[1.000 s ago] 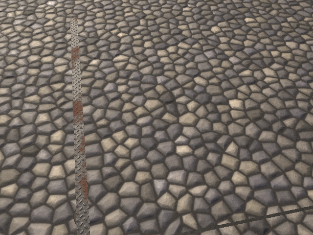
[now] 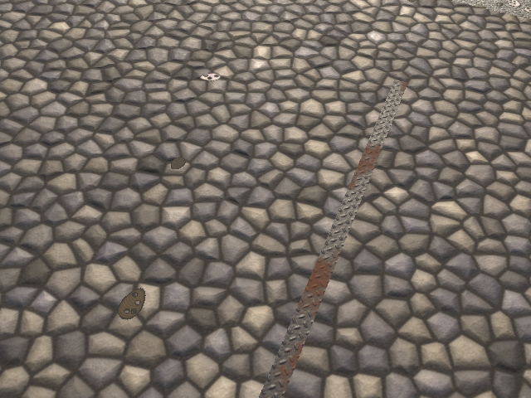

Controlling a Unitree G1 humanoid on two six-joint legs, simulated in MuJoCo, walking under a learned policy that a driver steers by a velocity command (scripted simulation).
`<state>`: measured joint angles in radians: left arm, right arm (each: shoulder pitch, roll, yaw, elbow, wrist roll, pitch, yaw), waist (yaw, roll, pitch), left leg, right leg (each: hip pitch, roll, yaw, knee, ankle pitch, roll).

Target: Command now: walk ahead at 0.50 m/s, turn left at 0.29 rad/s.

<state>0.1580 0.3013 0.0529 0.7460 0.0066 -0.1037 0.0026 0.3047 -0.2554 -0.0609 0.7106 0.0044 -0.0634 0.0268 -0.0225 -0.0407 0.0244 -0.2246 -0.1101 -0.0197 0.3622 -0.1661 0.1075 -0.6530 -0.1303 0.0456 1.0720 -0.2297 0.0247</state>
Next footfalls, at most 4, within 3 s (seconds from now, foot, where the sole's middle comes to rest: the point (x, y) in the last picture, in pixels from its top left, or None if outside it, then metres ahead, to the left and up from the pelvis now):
0.32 right None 0.37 -0.14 -0.78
0.78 left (224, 366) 0.55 0.09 -0.78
1.18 right None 0.45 -0.15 -0.78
1.66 left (242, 366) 0.55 0.05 -0.78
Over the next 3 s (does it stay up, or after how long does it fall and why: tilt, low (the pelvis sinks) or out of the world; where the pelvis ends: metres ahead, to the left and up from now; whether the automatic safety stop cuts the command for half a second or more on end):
stays up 0.81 -0.30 -0.01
